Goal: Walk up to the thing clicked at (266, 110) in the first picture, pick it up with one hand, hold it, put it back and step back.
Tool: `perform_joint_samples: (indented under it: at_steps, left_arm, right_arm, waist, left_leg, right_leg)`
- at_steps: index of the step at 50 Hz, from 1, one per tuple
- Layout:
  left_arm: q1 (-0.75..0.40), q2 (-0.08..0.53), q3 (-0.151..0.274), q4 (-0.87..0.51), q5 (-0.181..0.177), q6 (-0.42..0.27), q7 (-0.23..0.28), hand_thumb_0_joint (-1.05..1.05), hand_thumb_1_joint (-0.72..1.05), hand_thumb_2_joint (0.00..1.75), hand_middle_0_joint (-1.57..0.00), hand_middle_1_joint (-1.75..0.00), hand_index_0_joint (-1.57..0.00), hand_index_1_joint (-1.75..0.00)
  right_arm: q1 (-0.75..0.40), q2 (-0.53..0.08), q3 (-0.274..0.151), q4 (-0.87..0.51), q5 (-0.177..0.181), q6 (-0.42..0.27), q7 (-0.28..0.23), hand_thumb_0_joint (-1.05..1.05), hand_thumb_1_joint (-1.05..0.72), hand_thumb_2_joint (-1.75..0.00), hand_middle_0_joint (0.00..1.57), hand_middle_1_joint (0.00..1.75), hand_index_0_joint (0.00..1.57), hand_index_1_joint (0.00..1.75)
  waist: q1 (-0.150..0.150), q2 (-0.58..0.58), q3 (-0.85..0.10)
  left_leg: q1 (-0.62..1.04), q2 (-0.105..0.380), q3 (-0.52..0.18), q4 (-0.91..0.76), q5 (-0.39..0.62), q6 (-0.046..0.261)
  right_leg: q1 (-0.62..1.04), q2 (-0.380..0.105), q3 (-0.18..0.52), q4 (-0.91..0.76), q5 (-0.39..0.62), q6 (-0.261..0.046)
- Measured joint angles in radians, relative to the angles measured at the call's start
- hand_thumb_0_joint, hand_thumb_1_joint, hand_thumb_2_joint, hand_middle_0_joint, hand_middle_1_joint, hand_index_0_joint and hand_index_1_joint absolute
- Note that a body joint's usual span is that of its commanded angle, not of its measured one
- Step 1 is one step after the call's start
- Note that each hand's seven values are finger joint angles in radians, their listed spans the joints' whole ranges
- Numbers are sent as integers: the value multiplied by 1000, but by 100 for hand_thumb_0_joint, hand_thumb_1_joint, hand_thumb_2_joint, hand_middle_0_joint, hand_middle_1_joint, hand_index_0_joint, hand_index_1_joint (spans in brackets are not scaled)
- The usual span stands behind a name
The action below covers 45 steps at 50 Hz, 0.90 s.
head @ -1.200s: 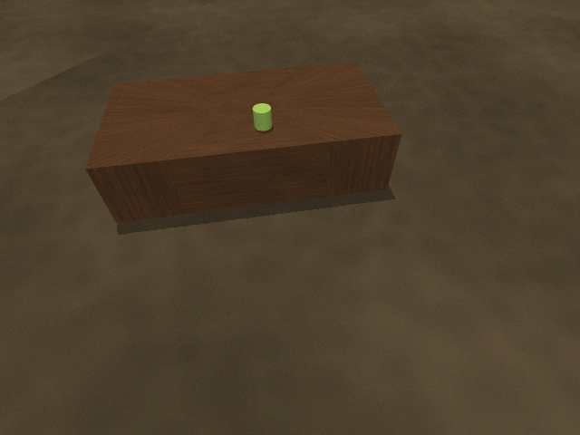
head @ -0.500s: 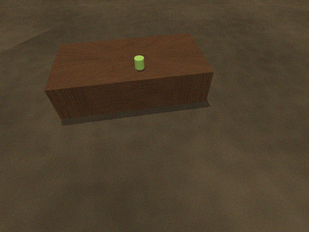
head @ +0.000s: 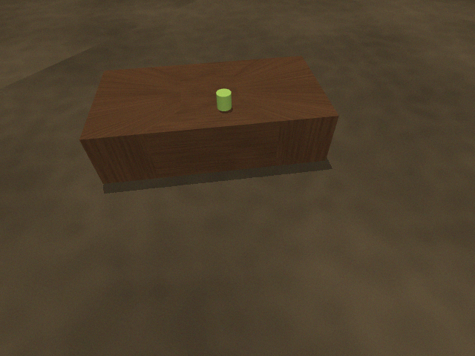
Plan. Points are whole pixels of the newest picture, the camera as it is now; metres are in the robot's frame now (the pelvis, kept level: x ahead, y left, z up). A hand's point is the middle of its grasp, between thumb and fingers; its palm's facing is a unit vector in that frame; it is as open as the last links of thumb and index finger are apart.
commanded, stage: walk up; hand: right
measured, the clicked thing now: (224, 100) +1.41 +0.09 -0.41
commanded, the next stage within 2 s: none
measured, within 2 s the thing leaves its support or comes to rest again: neither
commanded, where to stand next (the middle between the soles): +0.90 +0.26 m, yaw +6 degrees
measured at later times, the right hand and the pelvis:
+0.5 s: hand (325, 334) +0.20 -0.14 -0.14, palm faces -0.07 +0.93 -0.36, open 7.4 cm; pelvis +0.15 +0.12 -0.01, yaw +6 degrees
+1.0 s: hand (292, 202) +0.52 -0.12 -0.15, palm faces -0.20 +0.92 -0.33, open 7.4 cm; pelvis +0.39 +0.13 -0.01, yaw +8 degrees
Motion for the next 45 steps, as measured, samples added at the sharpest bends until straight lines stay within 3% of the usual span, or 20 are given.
perform_joint_samples:
  at_steps: [3, 5, 9, 12, 13, 14, 15, 16, 18, 21, 28, 35, 37, 39, 42, 45]
  left_arm:
    - [41, 16, 23, -37, 8, -23, 1, 1, 91, 90, -20, -30, -20, -31]
    - [66, 28, 32, -46, 12, -28, 4, 1, 90, 90, -20, -30, -20, -31]
    - [107, 67, 45, -53, 16, -22, -2, 1, 90, 90, -20, -30, -20, -31]
    - [121, 106, 53, -57, 15, -13, -10, 1, 90, 90, -20, -30, -20, -31]
    - [123, 116, 54, -58, 14, -9, -12, 1, 90, 90, -20, -30, -20, -31]
    - [123, 128, 56, -59, 14, -5, -12, 1, 90, 90, -20, -30, -20, -31]
    - [123, 138, 58, -60, 13, 1, -9, 1, 90, 90, -20, -30, -20, -30]
    - [123, 138, 57, -60, 8, 9, -6, 1, 91, 90, -20, -30, -20, -30]
    - [106, 127, 42, -55, 1, 23, -4, 1, 91, 90, -20, -30, -20, -30]
    - [76, 117, 22, -76, -18, 11, -11, 1, 91, 90, -20, -30, -20, -30]
    - [57, 86, 18, -125, -17, 4, -44, 1, 91, 90, -20, -30, -20, -30]
    - [46, 70, 25, -137, -10, 3, -52, 1, 91, 90, -20, -30, -20, -30]
    - [43, 69, 28, -146, -10, -9, -47, 1, 91, 90, -20, -30, -20, -30]
    - [28, 51, 34, -156, -7, -29, -34, 1, 91, 90, -20, -30, -20, -30]
    - [29, 35, 26, -190, -17, -49, -23, 1, 91, 90, -20, -30, -20, -30]
    - [60, 14, 11, -204, -26, -55, -16, 1, 91, 90, -20, -30, -20, -30]
  right_arm:
    - [28, -27, -23, -19, -15, 14, 19, 1, -91, -90, 20, 30, 20, 30]
    - [34, -51, -39, -36, -14, 11, 33, 1, -91, -90, 20, 30, 20, 30]
    - [46, -84, -65, -73, -9, 5, 56, 1, -91, -90, 20, 30, 20, 29]
    - [58, -91, -77, -95, -4, -4, 66, 1, -91, -90, 20, 30, 20, 29]
    - [64, -94, -81, -100, -3, -11, 66, 1, -91, -90, 20, 30, 20, 29]
    - [64, -90, -86, -101, -3, -17, 62, 1, -91, -90, 20, 30, 20, 29]
    - [58, -81, -88, -103, -5, -24, 57, 1, -91, -90, 20, 30, 20, 29]
    - [56, -75, -86, -113, -9, -34, 50, 1, -91, -90, 20, 30, 20, 29]
    - [69, -57, -77, -129, 4, -44, 44, 1, -91, -90, 20, 30, 20, 29]
    - [103, -23, -49, -130, 13, -46, 33, 0, -91, -90, 20, 30, 20, 29]
    - [189, -5, -24, -140, 17, -61, 25, 1, -90, -90, 21, 30, 20, 30]
    - [220, -34, -27, -172, 21, -70, 16, 1, -90, -90, 21, 30, 20, 30]
    - [225, -43, -28, -184, 22, -64, 10, 1, -90, -90, 21, 30, 20, 30]
    - [210, -52, -31, -184, 26, -53, 1, 1, -90, -90, 21, 30, 20, 30]
    - [177, -45, -16, -182, 25, -41, -7, 1, -91, -90, 20, 30, 20, 29]
    - [138, -59, -11, -188, 31, -45, -3, 1, -91, -90, 20, 30, 20, 29]
  waist:
    - [22, -1, -10]
    - [31, 9, 0]
    - [32, 15, 13]
    - [26, 1, 12]
    - [22, -5, 9]
    - [19, -28, 13]
    - [21, -59, 21]
    - [15, -69, 23]
    - [-15, -58, 26]
    - [-27, -67, 33]
    - [-39, -60, 27]
    - [-44, -18, 33]
    - [-45, 0, 30]
    - [-38, 48, 48]
    - [-12, 37, 59]
    - [13, 40, 59]
  left_leg:
    - [-126, -1, 5, 241, -10, -9]
    - [-185, 23, -5, 301, 1, -19]
    - [-237, 86, -10, 224, 36, -36]
    - [-214, 113, 5, 104, 122, -41]
    - [-198, 111, 19, 75, 163, -46]
    - [-193, 90, 35, 91, 206, -53]
    - [-191, 65, 62, 130, 182, -51]
    - [-194, 55, 77, 167, 146, -44]
    - [-176, 49, 68, 178, 107, -23]
    - [-93, 32, 70, 80, 123, -7]
    - [75, -18, 71, -99, 127, 9]
    - [177, -28, 67, -114, 25, -14]
    - [182, -15, 59, -54, -42, -26]
    - [132, 31, 39, 132, -89, -7]
    - [-23, -9, 0, 467, -89, 6]
    - [-156, -12, -13, 569, -21, 7]
  right_leg:
    - [14, -19, -11, -20, 43, -15]
    - [42, -27, -19, -40, 50, -8]
    - [93, -56, -40, -38, 12, 23]
    - [107, -89, -56, 29, -62, 45]
    - [104, -105, -61, 75, -101, 44]
    - [91, -135, -53, 142, -148, 28]
    - [55, -168, -24, 247, -176, -1]
    - [-4, -160, 22, 387, -204, -16]
    - [-111, -90, 64, 613, -227, -33]
    - [-247, -53, 53, 716, -126, -38]
    - [-381, -83, 12, 476, 47, 9]
    - [-343, -80, 4, 224, 142, -9]
    - [-292, -57, -13, 160, 157, -20]
    - [-272, -23, -44, 198, 145, -10]
    - [-230, -38, -52, 232, 70, -11]
    - [-146, -43, -52, 159, 65, -9]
